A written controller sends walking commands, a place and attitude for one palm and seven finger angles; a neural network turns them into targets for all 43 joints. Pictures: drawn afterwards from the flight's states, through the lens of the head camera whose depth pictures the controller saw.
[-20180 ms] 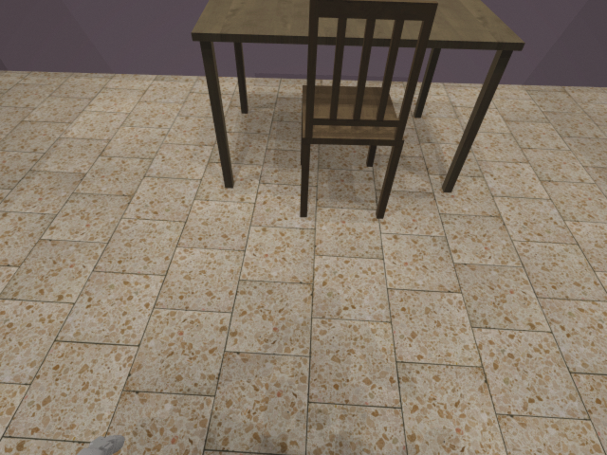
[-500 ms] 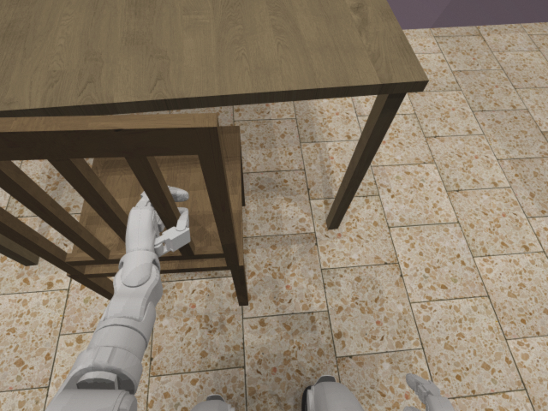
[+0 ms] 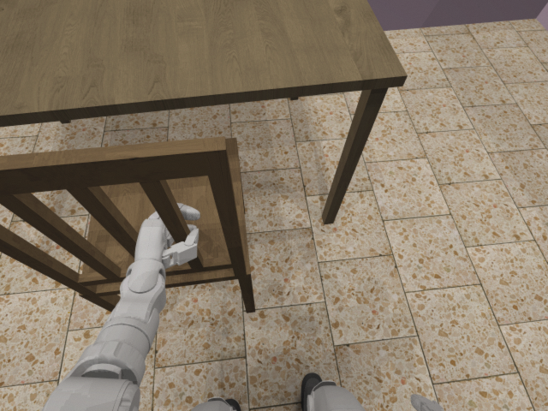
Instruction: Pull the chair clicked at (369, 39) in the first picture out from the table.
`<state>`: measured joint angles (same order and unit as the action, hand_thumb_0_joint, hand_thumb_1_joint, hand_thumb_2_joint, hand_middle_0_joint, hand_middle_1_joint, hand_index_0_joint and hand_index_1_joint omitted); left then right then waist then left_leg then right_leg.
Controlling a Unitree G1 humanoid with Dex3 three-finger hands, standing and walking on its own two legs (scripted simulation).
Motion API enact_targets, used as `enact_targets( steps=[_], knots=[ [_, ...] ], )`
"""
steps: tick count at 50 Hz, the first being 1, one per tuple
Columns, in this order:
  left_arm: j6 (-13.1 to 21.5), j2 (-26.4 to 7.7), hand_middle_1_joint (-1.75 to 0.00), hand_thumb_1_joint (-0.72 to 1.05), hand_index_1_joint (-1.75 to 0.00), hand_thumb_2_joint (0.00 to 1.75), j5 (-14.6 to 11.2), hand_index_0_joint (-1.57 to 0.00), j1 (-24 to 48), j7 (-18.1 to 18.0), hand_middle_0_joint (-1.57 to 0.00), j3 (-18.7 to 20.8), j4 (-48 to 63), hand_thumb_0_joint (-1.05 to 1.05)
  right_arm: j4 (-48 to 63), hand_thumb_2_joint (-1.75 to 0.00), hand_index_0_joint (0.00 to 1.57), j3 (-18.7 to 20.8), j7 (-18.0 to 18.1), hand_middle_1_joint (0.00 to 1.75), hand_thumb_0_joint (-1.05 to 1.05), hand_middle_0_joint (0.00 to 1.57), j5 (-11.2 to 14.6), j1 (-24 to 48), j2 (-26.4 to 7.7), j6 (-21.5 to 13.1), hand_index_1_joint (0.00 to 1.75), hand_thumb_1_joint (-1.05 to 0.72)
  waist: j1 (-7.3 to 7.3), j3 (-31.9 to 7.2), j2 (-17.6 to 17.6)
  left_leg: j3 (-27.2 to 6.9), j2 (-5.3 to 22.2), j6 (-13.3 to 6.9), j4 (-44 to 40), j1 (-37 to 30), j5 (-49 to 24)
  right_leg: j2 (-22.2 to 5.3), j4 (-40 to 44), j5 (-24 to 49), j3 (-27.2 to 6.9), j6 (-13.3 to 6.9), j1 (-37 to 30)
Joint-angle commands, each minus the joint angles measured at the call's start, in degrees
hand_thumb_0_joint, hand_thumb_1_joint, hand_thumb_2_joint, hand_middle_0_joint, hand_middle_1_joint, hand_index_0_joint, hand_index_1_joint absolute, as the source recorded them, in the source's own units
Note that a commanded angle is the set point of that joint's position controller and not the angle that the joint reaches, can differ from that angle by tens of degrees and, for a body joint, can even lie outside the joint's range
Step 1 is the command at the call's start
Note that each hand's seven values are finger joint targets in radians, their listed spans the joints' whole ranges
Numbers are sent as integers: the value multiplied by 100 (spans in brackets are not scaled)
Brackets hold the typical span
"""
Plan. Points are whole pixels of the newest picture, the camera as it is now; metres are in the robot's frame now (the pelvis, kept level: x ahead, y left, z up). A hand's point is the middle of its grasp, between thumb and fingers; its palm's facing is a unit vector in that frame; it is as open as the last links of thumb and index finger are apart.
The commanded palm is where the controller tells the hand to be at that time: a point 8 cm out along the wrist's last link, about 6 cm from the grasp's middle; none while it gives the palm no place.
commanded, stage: step backward, pulling the chair out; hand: left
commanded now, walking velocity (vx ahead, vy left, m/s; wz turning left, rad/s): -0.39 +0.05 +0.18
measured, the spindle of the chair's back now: (127, 236) +0.39 +0.24 -0.07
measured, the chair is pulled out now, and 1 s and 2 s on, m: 0.10 0.21 0.25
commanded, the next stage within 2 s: none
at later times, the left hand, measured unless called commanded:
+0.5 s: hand (204, 304) +0.27 +0.10 -0.06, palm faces -0.03 -0.98 -0.17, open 5.6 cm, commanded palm +0.28 +0.16 -0.06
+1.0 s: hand (203, 307) +0.27 +0.10 -0.06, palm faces -0.02 -0.98 -0.19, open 5.7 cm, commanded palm +0.27 +0.16 -0.06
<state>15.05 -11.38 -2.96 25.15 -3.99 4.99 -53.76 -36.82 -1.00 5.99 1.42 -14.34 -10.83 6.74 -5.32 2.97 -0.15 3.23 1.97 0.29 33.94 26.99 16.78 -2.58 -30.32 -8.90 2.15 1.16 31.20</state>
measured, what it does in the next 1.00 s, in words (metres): shifts its weight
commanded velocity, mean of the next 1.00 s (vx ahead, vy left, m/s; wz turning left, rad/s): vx -0.38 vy -0.01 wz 0.15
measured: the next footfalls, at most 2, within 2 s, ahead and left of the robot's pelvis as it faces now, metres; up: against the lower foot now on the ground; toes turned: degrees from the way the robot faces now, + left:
right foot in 2.00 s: +0.00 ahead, -0.14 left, +0.00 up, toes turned +2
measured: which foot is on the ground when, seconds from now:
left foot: down 0.00-1.00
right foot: down 0.00-1.00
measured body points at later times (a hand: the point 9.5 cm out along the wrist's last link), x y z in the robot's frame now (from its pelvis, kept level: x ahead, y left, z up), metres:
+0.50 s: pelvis -0.07 -0.01 +0.00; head +0.00 -0.02 +0.44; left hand +0.27 +0.15 -0.05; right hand +0.03 -0.27 -0.13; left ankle -0.01 +0.12 -0.73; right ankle +0.06 -0.14 -0.73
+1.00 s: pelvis -0.07 -0.01 -0.01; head -0.02 -0.01 +0.44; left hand +0.27 +0.15 -0.05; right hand +0.02 -0.28 -0.13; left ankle -0.01 +0.12 -0.73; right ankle +0.06 -0.14 -0.73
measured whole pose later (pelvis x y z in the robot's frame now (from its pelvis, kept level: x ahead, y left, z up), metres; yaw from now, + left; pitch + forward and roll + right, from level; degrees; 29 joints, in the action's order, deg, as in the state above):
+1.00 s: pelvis -0.07 -0.01 -0.01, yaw +3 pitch +2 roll +0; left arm 14.4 -6.6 -1.0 26.8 -7.0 -2.2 -60.9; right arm -43.3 -1.2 7.6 2.3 -14.1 -15.7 -2.0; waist -3.8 5.0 -0.6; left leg 0.1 0.0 0.2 35.9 26.4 11.0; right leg -4.5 -31.7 -4.7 4.7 0.4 28.9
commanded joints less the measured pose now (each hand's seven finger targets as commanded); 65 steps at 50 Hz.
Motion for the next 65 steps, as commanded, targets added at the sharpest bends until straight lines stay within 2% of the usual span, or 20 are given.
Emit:
enact_targets(
  steps=[1,7,12,19,25,27,33,38,41,43,46,49,52,54,56,57,58,60,62,65],
  knots=[
    [253,-922,-145,90,-145,90,338,-50,1313,-143,-50,-145,1086,0,464,-90,20,353,115,30,0,20,0,-396,-971,-207,30,-90,125,-3056,-642,-469,501,103,-193,-1147,-2824,-495,-135,2789,-307,-253,-1866],
    [234,-1027,-145,90,-145,90,282,-50,1455,-275,-50,-194,936,0,452,-90,20,294,151,30,0,20,90,-184,-981,-294,30,-90,136,-2736,-212,-426,201,16,-295,-731,-958,-728,396,1136,-511,-242,-1767],
    [260,-906,-145,90,-145,90,249,-50,1709,-330,-50,-378,818,0,407,-90,20,239,184,30,0,20,141,-37,-994,-441,30,-90,191,-2315,-302,-531,251,-94,-622,-819,-457,-577,710,-346,-444,-109,-1421],
    [265,-741,-145,90,-145,90,214,-50,1875,-362,-50,-598,661,0,363,-90,20,180,198,30,0,20,188,8,-1001,-699,30,-90,281,-1887,-300,-566,240,-140,-775,-690,424,-559,954,-1414,-505,-122,-1194],
    [288,-636,-145,90,-145,90,226,-50,1847,-397,-50,-660,587,0,280,-90,20,156,229,30,0,20,181,-53,-1025,-896,30,-90,319,-1947,-85,-623,286,-159,-816,-720,421,-499,811,-1404,-477,-134,-1208],
    [306,-666,-145,90,-145,90,252,-50,1854,-419,-50,-620,559,0,244,-90,20,163,244,30,0,20,162,-58,-1053,-938,30,-90,319,-1965,-382,-716,395,-189,-989,-662,262,-375,496,-1168,-365,-103,-1271],
    [288,-600,-145,90,-145,90,296,-50,2045,-409,-50,-609,596,0,176,-90,20,166,263,30,0,20,100,11,-997,-997,30,-90,341,-2093,-561,-854,673,-241,-921,-436,-446,-294,-233,-404,-318,-125,-1510],
    [272,-677,-145,90,-145,90,330,-50,2045,-426,-50,-566,468,0,161,-90,20,176,223,30,0,20,85,-20,-969,-1047,30,-90,359,-1750,-206,-754,411,-178,-534,22,868,-633,230,-1452,-696,-315,-1244],
    [254,-812,-145,90,-145,90,326,-50,1896,-454,-50,-460,315,0,49,-90,20,227,204,30,0,20,80,-208,-959,-1076,30,-90,319,-1798,745,-446,-47,-38,378,-657,877,-1095,1321,-2279,-1137,-488,-689],
    [233,-778,-145,90,-145,90,330,-50,1850,-459,-50,-464,239,0,-67,-90,20,202,166,30,0,20,64,-255,-918,-1097,30,-90,313,-1984,934,-262,-214,23,805,-1011,687,-1376,1584,-2116,-1106,-546,-791],
    [201,-780,-145,90,-145,90,312,-50,1882,-461,-50,-458,211,0,-155,-90,20,171,175,30,0,20,51,-161,-1014,-1104,30,-90,271,-2037,535,-438,-171,2,360,-970,413,-1325,1240,-1136,-777,-514,-1181],
    [248,-545,-145,90,-145,90,299,-50,2065,-428,-50,-656,382,0,-34,-90,20,137,215,30,0,20,53,29,-1104,-1105,30,-90,284,-1892,-327,-1140,387,-200,-800,-607,-164,-531,276,-924,-250,-152,-1272],
    [195,-363,-145,90,-145,90,197,-50,2209,-423,-50,-832,627,0,204,-90,20,97,211,30,0,20,122,244,-1063,-1102,30,-90,395,-1660,-825,-1603,893,-435,-1541,151,847,-193,-585,-1537,-235,-158,-1644],
    [170,-309,-145,90,-145,90,211,-50,2316,-400,-50,-838,659,0,147,-90,20,105,241,30,0,20,81,185,-1033,-1085,30,-90,389,-1744,-808,-1591,916,-477,-1205,-13,-147,-167,-734,-837,-289,-187,-1700],
    [167,-500,-145,90,-145,90,235,-50,2264,-376,-50,-678,576,0,25,-90,20,197,247,30,0,20,47,-42,-1090,-1090,30,-90,307,-2260,-485,-1350,775,-368,-642,-774,-1856,-230,-477,479,-326,-158,-1831],
    [158,-470,-145,90,-145,90,257,-50,2254,-344,-50,-717,559,0,5,-90,20,220,230,30,0,20,41,-85,-1048,-1078,30,-90,273,-2392,-493,-1163,708,-298,-477,-901,-2197,-320,-402,952,-368,-145,-1949],
    [150,-479,-145,90,-145,90,279,-50,2296,-319,-50,-722,544,0,15,-90,20,229,225,30,0,20,33,-42,-1032,-1065,30,-90,293,-2371,-484,-1068,658,-227,-419,-744,-2036,-422,-374,953,-415,-178,-1968],
    [131,-397,-145,90,-145,90,292,-50,2366,-278,-50,-838,629,0,135,-90,20,172,191,30,0,20,35,202,-981,-1041,30,-90,379,-1787,-756,-1051,609,-194,-681,104,-168,-557,-364,-747,-532,-309,-1753],
    [128,-522,-145,90,-145,90,258,-50,2241,-337,-50,-744,595,0,121,-90,20,193,196,30,0,20,68,89,-1004,-1053,30,-90,388,-1514,-228,-958,386,-174,-379,180,785,-714,196,-1509,-870,-409,-1418],
    [104,-680,-145,90,-145,90,243,-50,1943,-378,-50,-579,320,0,-72,-90,20,206,162,30,0,20,82,-183,-913,-1082,30,-90,373,-1993,1138,-393,-282,67,1117,-858,802,-1543,1604,-2141,-1444,-669,-1003]
  ],
)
